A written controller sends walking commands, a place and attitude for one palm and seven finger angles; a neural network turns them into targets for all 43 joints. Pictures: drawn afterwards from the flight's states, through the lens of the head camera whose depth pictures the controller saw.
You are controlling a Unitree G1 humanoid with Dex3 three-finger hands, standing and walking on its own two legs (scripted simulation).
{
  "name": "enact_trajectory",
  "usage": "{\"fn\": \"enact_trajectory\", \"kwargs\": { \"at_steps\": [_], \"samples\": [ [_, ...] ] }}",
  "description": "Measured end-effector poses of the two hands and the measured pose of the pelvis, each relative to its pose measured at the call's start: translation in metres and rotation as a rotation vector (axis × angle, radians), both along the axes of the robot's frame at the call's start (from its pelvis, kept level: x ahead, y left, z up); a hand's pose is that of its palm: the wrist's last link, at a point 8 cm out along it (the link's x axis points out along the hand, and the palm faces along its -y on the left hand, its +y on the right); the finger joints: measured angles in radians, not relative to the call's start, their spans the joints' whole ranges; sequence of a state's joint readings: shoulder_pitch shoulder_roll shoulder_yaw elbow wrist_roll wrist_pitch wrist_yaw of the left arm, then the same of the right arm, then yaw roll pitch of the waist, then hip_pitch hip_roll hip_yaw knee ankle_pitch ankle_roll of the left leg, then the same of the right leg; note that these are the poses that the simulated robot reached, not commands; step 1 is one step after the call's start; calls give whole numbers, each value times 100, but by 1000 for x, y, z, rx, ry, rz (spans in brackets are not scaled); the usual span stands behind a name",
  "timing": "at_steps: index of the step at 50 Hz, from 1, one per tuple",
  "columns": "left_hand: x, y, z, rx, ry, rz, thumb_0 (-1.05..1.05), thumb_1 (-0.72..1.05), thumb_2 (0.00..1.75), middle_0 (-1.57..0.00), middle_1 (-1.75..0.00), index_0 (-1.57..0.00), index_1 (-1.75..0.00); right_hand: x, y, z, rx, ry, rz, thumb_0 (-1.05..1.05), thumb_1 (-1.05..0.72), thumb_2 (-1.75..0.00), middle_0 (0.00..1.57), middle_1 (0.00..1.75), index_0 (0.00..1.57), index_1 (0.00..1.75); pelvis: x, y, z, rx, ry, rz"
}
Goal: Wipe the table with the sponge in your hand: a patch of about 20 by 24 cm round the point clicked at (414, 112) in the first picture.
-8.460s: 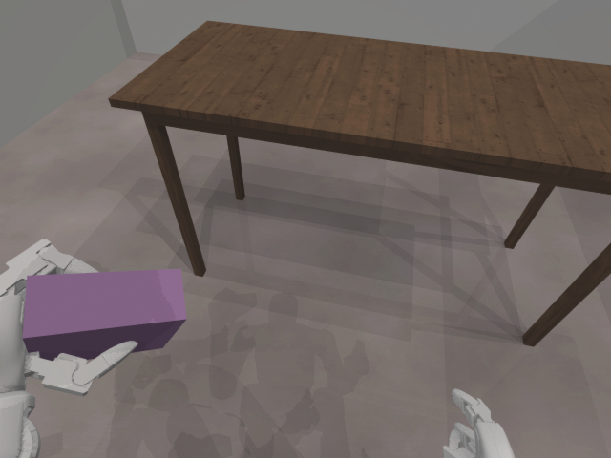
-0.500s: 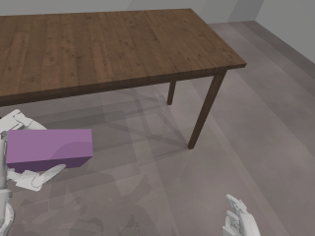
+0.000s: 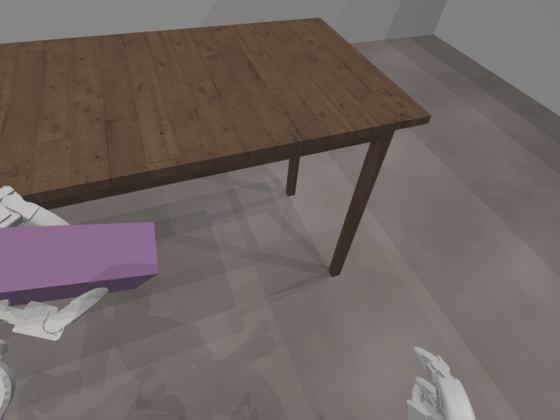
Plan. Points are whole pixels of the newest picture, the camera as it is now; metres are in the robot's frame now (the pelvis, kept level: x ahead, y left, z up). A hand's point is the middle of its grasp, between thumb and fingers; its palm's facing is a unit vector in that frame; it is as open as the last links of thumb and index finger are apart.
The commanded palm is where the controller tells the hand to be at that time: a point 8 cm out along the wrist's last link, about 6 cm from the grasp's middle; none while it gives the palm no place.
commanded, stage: shuffle to correct the standing spot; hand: left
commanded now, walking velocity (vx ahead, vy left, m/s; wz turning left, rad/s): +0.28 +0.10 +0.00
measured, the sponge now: (101, 263) +0.24 +0.21 +0.16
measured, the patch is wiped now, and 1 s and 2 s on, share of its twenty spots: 0.00 0.00 0.00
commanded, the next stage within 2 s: come to a stop and stand still in 1.26 s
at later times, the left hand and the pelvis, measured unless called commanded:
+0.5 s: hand (78, 209) +0.28 +0.24 +0.20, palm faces +0.43 -0.82 -0.39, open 9.5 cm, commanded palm +0.23 +0.28 +0.20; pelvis +0.08 +0.00 +0.02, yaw +2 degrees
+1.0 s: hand (60, 146) +0.38 +0.31 +0.19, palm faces +0.45 -0.78 -0.43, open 9.5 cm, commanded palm +0.32 +0.34 +0.20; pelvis +0.17 +0.06 +0.02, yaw +2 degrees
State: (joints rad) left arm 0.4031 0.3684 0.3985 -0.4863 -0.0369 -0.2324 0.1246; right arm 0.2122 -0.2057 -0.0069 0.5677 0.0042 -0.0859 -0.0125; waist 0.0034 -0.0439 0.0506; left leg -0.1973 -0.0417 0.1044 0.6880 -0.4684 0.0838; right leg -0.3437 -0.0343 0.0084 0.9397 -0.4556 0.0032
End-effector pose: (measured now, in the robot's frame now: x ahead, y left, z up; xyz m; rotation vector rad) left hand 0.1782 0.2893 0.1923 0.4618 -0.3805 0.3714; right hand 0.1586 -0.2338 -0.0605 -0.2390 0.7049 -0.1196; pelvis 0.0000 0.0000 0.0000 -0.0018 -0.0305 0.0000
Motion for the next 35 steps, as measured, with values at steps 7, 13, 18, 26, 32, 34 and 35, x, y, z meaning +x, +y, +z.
{"fn": "enact_trajectory", "kwargs": {
  "at_steps": [7,13,18,26,32,34,35],
  "samples": [
    [36,-16,12,43,70,-46,-1,-45,100,-82,-134,-81,-134,-8,0,-5,61,62,-60,2,-90,-90,20,30,20,30,27,-3,14,-6,1,-6],
    [48,-22,13,152,40,-43,-1,-45,100,-82,-134,-81,-134,16,-11,-37,48,118,-23,2,-90,-90,21,30,20,30,49,-13,-7,-16,-24,43],
    [45,-11,7,79,46,31,-1,-45,100,-82,-134,-81,-134,46,-16,-26,20,126,21,2,-91,-90,20,30,20,30,57,-14,0,-7,-24,24],
    [61,-6,19,17,42,22,-1,-45,100,-82,-134,-81,-134,92,0,20,-43,7,56,2,-91,-90,20,29,20,30,82,-1,22,54,9,26],
    [92,27,23,14,-40,27,-1,-45,100,-82,-134,-81,-134,120,25,25,-38,-95,15,1,-91,-90,20,29,20,30,105,28,12,19,-8,24],
    [104,37,19,15,-37,42,-1,-45,100,-82,-134,-81,-134,126,36,20,-9,-94,3,1,-91,-90,20,29,20,30,111,32,9,26,-17,23],
    [110,41,16,13,-21,51,-1,-45,100,-82,-134,-81,-134,127,41,18,8,-89,1,1,-91,-90,20,29,20,30,115,33,9,26,-16,25]
  ]
}}
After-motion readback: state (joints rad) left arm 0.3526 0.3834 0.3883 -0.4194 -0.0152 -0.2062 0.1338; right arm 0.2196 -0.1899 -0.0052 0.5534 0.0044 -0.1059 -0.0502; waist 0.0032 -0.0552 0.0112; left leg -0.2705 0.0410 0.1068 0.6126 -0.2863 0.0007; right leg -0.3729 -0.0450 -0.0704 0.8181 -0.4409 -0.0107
